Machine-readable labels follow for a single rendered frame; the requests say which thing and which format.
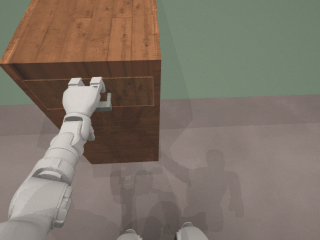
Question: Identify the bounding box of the left robot upper arm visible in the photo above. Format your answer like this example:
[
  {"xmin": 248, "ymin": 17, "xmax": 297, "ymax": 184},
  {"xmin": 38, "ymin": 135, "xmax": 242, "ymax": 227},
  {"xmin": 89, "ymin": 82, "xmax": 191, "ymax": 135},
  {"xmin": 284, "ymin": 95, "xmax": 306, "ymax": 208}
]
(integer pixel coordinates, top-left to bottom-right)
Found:
[{"xmin": 0, "ymin": 177, "xmax": 73, "ymax": 240}]

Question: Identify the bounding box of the drawer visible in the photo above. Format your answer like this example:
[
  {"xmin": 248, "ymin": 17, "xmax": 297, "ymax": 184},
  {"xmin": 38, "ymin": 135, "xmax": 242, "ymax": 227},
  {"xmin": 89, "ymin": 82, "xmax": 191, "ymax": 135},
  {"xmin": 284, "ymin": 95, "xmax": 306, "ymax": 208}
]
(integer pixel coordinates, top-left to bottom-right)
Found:
[{"xmin": 24, "ymin": 76, "xmax": 153, "ymax": 109}]

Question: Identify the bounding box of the robot shin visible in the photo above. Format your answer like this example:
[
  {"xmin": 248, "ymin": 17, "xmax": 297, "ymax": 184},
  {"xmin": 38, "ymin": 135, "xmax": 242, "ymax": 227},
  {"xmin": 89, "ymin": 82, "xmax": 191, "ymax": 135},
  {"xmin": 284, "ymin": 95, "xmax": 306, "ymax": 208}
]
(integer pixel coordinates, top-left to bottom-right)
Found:
[
  {"xmin": 180, "ymin": 222, "xmax": 193, "ymax": 230},
  {"xmin": 125, "ymin": 229, "xmax": 136, "ymax": 234}
]

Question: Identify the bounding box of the handle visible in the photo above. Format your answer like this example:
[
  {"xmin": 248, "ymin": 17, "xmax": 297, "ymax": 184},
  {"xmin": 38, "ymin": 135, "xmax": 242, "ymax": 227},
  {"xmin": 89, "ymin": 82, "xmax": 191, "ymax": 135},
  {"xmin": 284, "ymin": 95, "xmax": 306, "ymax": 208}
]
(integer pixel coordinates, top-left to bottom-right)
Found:
[{"xmin": 95, "ymin": 93, "xmax": 112, "ymax": 112}]

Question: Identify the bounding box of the robot right shin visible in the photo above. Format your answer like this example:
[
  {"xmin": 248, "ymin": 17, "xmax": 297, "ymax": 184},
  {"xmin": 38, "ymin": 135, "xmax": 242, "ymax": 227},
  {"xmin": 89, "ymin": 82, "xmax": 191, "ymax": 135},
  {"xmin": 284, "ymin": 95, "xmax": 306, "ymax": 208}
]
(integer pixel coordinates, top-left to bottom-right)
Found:
[{"xmin": 180, "ymin": 222, "xmax": 193, "ymax": 230}]

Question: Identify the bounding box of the robot left shin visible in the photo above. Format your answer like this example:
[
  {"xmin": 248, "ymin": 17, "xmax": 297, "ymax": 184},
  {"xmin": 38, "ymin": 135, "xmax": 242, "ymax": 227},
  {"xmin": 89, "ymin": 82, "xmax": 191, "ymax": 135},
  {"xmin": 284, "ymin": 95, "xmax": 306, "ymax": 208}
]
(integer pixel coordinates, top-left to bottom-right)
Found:
[{"xmin": 125, "ymin": 229, "xmax": 136, "ymax": 234}]

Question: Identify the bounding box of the cabinet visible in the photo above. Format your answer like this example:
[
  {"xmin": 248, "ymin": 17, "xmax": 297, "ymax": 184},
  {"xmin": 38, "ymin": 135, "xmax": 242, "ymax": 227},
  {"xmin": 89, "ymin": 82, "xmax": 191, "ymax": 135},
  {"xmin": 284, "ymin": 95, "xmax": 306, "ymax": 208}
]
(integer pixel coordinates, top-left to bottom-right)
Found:
[{"xmin": 0, "ymin": 0, "xmax": 161, "ymax": 165}]

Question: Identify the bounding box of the left robot hand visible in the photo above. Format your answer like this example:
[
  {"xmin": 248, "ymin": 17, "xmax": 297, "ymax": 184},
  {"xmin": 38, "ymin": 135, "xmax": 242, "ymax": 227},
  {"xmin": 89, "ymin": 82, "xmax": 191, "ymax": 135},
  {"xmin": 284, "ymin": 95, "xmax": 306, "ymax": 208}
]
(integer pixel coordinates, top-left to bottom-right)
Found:
[{"xmin": 62, "ymin": 77, "xmax": 106, "ymax": 141}]

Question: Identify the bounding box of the robot left forearm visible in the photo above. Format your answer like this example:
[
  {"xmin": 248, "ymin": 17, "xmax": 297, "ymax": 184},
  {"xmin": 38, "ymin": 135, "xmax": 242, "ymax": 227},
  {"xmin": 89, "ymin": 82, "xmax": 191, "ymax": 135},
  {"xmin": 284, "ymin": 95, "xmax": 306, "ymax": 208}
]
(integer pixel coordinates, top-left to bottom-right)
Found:
[{"xmin": 8, "ymin": 113, "xmax": 91, "ymax": 220}]

